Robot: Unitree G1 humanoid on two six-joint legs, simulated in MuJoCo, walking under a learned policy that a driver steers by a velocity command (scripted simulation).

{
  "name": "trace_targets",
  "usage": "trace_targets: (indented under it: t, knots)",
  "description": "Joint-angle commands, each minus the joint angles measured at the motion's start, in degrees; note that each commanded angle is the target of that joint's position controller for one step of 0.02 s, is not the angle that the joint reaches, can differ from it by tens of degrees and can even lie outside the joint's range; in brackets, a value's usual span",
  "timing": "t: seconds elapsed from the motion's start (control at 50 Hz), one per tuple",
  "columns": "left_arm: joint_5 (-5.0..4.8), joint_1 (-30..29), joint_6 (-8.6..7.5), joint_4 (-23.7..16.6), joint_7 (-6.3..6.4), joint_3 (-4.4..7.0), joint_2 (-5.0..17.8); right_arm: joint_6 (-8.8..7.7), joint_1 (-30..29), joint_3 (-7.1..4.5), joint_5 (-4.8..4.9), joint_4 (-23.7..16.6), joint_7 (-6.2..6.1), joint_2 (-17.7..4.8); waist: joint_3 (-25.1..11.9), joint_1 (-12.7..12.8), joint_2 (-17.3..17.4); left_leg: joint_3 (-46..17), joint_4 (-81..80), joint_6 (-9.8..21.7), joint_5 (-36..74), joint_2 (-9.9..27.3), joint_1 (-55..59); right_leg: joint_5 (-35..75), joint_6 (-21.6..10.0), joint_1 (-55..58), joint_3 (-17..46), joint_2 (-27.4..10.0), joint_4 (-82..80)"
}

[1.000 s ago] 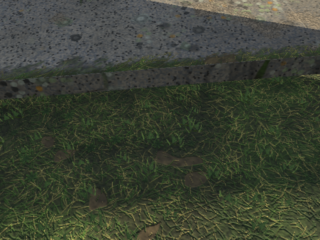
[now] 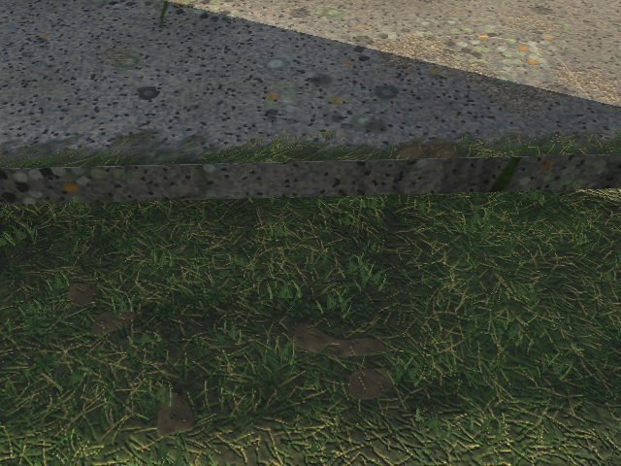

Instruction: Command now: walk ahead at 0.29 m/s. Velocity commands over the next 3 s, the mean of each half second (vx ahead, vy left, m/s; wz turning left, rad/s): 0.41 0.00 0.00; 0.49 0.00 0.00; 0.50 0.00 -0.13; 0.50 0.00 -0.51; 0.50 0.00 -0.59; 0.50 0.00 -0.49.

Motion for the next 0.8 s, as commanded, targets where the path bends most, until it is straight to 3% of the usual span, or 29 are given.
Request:
trace_targets:
  t: [0.02, 0.06, 0.08, 0.1, 0.12, 0.14, 0.16, 0.18, 0.22, 0.26, 0.32, 0.4, 0.44, 0.5, 0.54, 0.56, 0.58, 0.6, 0.62, 0.64, 0.66, 0.7, 0.74, 0.8]
  knots:
    - [0.22, 3.4, -1.22, -0.9, -0.2, 2.16, 8.8, -2.55, -5.5, -0.88, 0.13, -6.0, 1.06, -3.8, 10.7, 0.4, -5.3, 0.7, 2.9, 0.3, -2.1, 3.3, -13.0, -20.9, -10.0, -2.3, 22.0, -18.5, -16.8]
    - [-0.37, 0.5, -1.74, -1.8, -0.45, 2.32, 8.2, -3.27, -2.4, -1.11, 0.84, -5.7, 1.29, -2.9, 10.1, -2.2, -5.5, 3.3, -5.7, 0.6, 2.6, 1.6, -2.4, -16.1, -7.7, -8.1, 15.4, -14.5, -13.9]
    - [-0.71, -1.3, -1.8, -2.4, -0.54, 2.42, 8.1, -3.45, 2.4, -1.26, 1.12, -4.0, 1.19, -2.1, 9.5, -4.4, -4.7, 5.1, -11.2, 0.8, 6.8, -0.3, 6.9, -15.2, -6.7, -13.4, 12.0, -12.1, -10.7]
    - [-0.51, -1.8, -2.09, -3.0, -0.63, 2.26, 7.3, -3.56, 7.9, -1.83, 1.16, -2.0, 0.87, -2.8, 8.3, -6.2, -2.2, 4.3, -14.2, 0.8, 7.0, -1.3, 16.2, -14.1, -5.7, -19.0, 9.3, -9.6, -5.3]
    - [-0.21, -3.3, -2.75, -4.3, -0.96, 1.45, 4.6, -4.0, 14.3, -2.8, 0.48, -0.8, 0.29, -6.1, 6.5, -8.8, 6.3, -8.2, -21.3, 2.0, -0.8, 7.1, 23.8, -10.8, -3.7, -25.6, 3.3, -5.1, 8.3]
    - [-0.33, -4.2, -3.4, -6.9, -1.56, 0.41, 0.8, -3.98, 21.7, -4.32, 0.65, 0.1, 0.04, -12.5, 3.2, -10.2, 18.8, -33.2, -31.9, 6.9, -17.9, 21.3, 28.6, -13.7, -1.4, -35.0, -4.7, 1.4, 26.2]
    - [1.35, -5.6, -3.29, -7.6, -2.01, 1.6, 5.8, -3.25, 19.8, -4.18, 0.6, 0.7, -0.1, -11.2, 7.2, -7.7, 12.2, -37.9, -32.1, 10.0, -20.7, 23.9, 22.4, -14.6, -2.2, -37.4, -1.2, -1.4, 36.3]
    - [1.34, -7.2, -3.51, -7.8, -2.62, 1.61, 5.3, -3.47, 13.6, -3.54, 0.51, -1.7, 0.2, -8.7, 10.9, -4.9, 5.5, -32.7, -31.6, 9.6, -17.1, 21.7, 18.1, -8.6, -2.7, -38.7, 0.7, -4.3, 39.6]
    - [0.71, -6.5, -4.21, -7.0, -3.45, 1.35, 3.6, -4.63, 8.2, -2.86, 0.78, -4.0, 0.37, -6.7, 10.0, -1.9, 2.7, -22.1, -32.5, 7.4, -1.3, 16.9, 15.3, 0.3, -1.6, -35.1, 0.9, -6.6, 38.2]
    - [1.03, -6.2, -3.63, -6.8, -3.83, 1.65, 4.0, -5.48, 9.8, -2.12, 0.91, -3.3, 0.11, -4.8, 7.7, -1.2, 3.5, -14.8, -31.7, 6.4, 14.2, 14.0, 16.9, 3.4, -0.1, -33.6, -1.1, -6.5, 36.9]
    - [0.77, -10.9, -2.69, -8.9, -3.81, 1.59, 3.3, -5.89, 14.3, -1.59, 1.13, -1.6, -0.11, -4.4, 6.9, -1.6, 4.7, -8.9, -29.6, 6.4, 32.5, 12.7, 18.8, 5.4, 1.3, -35.8, -3.8, -5.6, 34.8]
    - [0.14, -22.2, -2.43, -13.8, -3.85, 0.49, 1.8, -5.86, 14.9, -1.06, 0.97, -1.7, -0.31, -4.4, 9.4, -3.1, 5.6, -4.7, -30.4, 6.3, 39.9, 10.7, 14.8, 10.2, 1.7, -32.0, -7.2, -3.8, 20.6]
    - [-0.27, -24.8, -2.41, -15.2, -3.71, 0.17, 1.8, -5.96, 15.5, -1.14, 0.95, -1.4, -0.5, -5.2, 9.7, -3.4, 6.5, -3.8, -30.5, 6.1, 44.0, 11.2, 14.6, 11.9, 0.6, -27.3, -8.6, -2.5, 14.1]
    - [-0.36, -20.2, -2.72, -14.9, -2.79, 1.04, 4.3, -6.27, 13.7, -1.5, 0.99, -1.4, -0.71, -6.9, 6.5, -0.2, 6.7, -2.2, -23.7, 5.1, 62.5, 12.8, 17.9, 10.8, -2.9, -17.9, -9.1, 0.2, 10.3]
    - [-0.46, -6.0, -3.52, -10.4, -1.94, 2.55, 6.7, -5.92, 11.9, -1.99, 0.94, -1.8, -0.81, -8.2, -1.0, 5.9, 6.1, -0.7, -7.1, 3.8, 68.4, 12.1, 18.7, 10.6, -5.1, -3.8, -8.4, 2.3, 6.4]
    - [0.3, 2.4, -3.92, -7.9, -1.36, 3.56, 8.8, -5.79, 11.4, -1.98, 1.17, -2.3, -0.57, -8.1, -5.2, 9.3, 4.7, 0.2, 5.4, 3.3, 57.0, 10.2, 11.3, 9.1, -6.5, 8.3, -4.4, -1.7, 4.2]
    - [1.73, 9.2, -4.02, -7.2, -1.01, 4.96, 14.4, -5.65, 14.5, -1.08, 1.95, -3.9, 0.0, -3.4, -12.3, 8.6, -4.4, 3.2, 25.9, 2.0, 27.7, 4.4, -2.6, -1.2, -10.8, 21.6, 16.5, -17.7, 2.4]
    - [0.75, 6.5, -3.28, -7.4, -1.87, 5.13, 14.8, -5.39, 17.9, -1.76, 2.48, -3.8, 0.55, -3.0, -15.1, 5.3, -10.1, -1.1, 41.6, 1.5, -5.2, -4.0, -16.2, -5.1, -17.6, 24.8, 42.1, -26.2, -8.2]
    - [-0.76, -0.9, -3.25, -8.4, -2.18, 4.65, 12.3, -5.06, 12.6, -2.49, 1.31, -5.2, 0.44, -5.8, -6.1, 2.7, -4.3, -4.1, 42.8, 2.5, 0.2, 1.0, -20.9, -12.1, -16.1, 16.7, 36.3, -23.8, -10.8]
    - [-1.07, -5.5, -3.69, -9.4, -2.4, 3.49, 7.9, -5.29, 7.2, -2.64, 0.76, -6.7, 0.75, -6.0, 0.5, 1.9, -0.6, -3.6, 39.7, 2.6, 5.1, 3.4, -21.1, -10.2, -14.4, 7.9, 28.2, -21.8, -12.7]
    - [-0.63, -7.2, -4.31, -9.2, -2.43, 2.76, 5.3, -5.28, 5.5, -2.68, 0.69, -7.0, 0.9, -4.8, 4.1, 0.0, 1.6, -3.5, 35.9, 2.6, 7.4, 5.2, -18.5, -3.7, -12.4, 1.3, 22.4, -19.2, -14.4]
    - [-0.33, -5.6, -5.4, -7.4, -1.92, 1.67, 2.7, -3.9, 6.9, -2.54, -0.41, -6.7, 1.45, -2.6, 4.5, -3.0, 0.5, -3.3, 30.7, 1.5, 8.3, 6.9, -12.8, 6.4, -9.8, -4.9, 14.0, -15.3, -15.4]
    - [-0.34, -2.1, -6.28, -6.1, -1.72, 1.68, 3.8, -2.88, 6.1, -2.59, -0.49, -7.4, 1.82, -2.0, 4.6, -3.6, -0.5, -1.9, 27.7, 0.5, 9.1, 7.1, -13.3, 13.7, -9.7, -5.4, 10.1, -14.2, -15.7]
    - [-0.56, 1.2, -6.45, -5.4, -1.68, 1.77, 5.6, -2.09, -2.1, -2.72, -0.47, -10.6, 2.22, -3.0, 6.6, -2.7, -1.1, 0.3, 20.9, -1.2, 14.9, 8.4, -19.6, 16.4, -9.2, -3.7, 6.4, -12.8, -17.8]
Next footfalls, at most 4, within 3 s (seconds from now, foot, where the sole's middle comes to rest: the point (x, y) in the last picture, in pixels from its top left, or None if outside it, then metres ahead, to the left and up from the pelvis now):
0.56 right None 0.43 -0.04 -0.78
1.10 left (271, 387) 0.74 0.13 -0.78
1.66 right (345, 296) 1.02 -0.05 -0.78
2.12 left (311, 197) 1.31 0.04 -0.69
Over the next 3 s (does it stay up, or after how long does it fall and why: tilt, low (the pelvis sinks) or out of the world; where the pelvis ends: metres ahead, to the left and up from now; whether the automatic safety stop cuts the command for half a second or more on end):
stays up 1.71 -0.12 0.12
